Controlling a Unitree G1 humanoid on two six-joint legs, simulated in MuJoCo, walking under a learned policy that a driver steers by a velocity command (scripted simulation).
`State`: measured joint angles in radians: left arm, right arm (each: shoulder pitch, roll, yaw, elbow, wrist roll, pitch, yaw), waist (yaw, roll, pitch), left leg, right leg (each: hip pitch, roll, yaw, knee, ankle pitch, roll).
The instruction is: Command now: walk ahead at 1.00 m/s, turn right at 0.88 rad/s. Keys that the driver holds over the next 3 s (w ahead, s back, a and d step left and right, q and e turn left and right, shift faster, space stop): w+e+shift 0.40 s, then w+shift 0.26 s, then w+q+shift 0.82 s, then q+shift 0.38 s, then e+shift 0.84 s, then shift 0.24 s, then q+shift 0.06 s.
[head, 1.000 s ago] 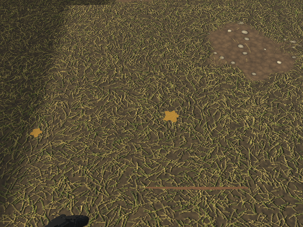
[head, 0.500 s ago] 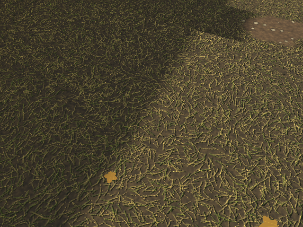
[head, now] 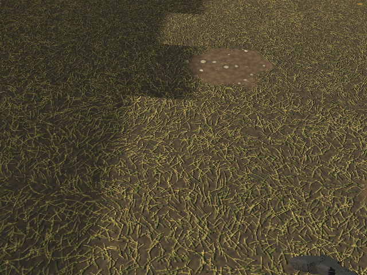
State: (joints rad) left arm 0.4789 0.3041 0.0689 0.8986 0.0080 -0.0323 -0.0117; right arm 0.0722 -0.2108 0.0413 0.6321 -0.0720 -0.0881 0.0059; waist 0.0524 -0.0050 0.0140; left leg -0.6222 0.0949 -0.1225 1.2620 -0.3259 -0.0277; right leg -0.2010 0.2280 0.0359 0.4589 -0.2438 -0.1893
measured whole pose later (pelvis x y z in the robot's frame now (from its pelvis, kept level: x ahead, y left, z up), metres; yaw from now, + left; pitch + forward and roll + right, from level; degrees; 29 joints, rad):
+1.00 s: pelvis +0.88 -0.18 -0.01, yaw -23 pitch +1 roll -2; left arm 0.47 0.30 0.04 0.90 0.01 -0.13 0.00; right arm 0.16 -0.29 -0.02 0.75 -0.01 -0.02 0.06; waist 0.04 0.02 0.03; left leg -0.82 0.10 0.07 0.87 0.08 0.10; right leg 0.19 0.10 -0.19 0.16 -0.38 -0.06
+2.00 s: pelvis +1.66 -0.42 -0.16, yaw +29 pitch +1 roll -2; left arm 0.30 0.31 0.06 0.83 0.05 -0.14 0.00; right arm 0.03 -0.27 0.01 0.69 -0.02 -0.07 0.11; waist 0.06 0.04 0.02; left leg -0.64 0.06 -0.05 0.79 -0.07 -0.06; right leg -0.10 0.06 -0.29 0.36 -0.29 -0.09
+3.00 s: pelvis +1.78 -0.46 -0.15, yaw -11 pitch +0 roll +2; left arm 0.18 0.34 0.04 0.66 0.07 -0.04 -0.04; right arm 0.20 -0.31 -0.05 0.75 0.01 -0.10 0.02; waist -0.05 -0.02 0.05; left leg -0.19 -0.04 0.01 0.36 -0.18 0.02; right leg -0.37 0.02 0.09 0.94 -0.62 0.13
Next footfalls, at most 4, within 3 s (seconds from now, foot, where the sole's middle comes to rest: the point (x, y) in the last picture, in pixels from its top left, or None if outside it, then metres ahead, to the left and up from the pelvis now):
0.22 left None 0.44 0.18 -0.77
0.68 right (240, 222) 0.73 -0.18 -0.77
1.12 left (251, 134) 1.21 -0.25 -0.77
1.66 right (276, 98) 1.67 -0.47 -0.93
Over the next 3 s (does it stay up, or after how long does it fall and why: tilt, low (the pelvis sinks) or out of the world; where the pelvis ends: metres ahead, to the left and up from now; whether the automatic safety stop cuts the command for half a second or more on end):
stays up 1.78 -0.46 -0.15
